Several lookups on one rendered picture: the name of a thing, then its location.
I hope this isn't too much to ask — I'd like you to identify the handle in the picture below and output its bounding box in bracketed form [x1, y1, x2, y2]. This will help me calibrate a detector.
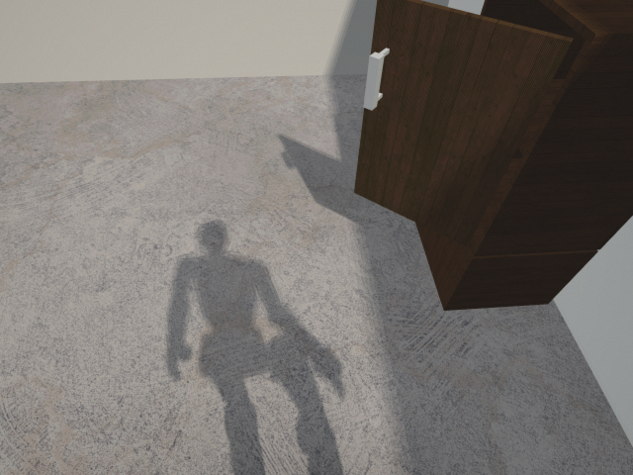
[363, 48, 390, 111]

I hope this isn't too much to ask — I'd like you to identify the cupboard door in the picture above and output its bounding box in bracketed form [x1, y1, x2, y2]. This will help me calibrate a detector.
[354, 0, 573, 246]

